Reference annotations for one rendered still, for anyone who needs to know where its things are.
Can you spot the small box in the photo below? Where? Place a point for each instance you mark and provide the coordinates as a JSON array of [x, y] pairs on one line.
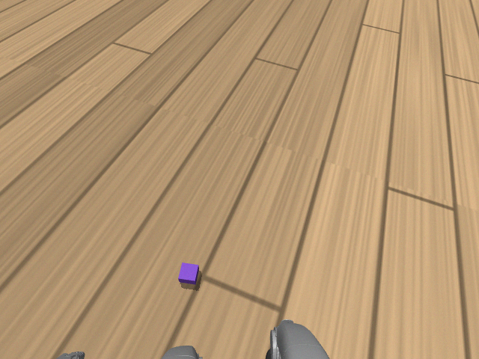
[[188, 273]]

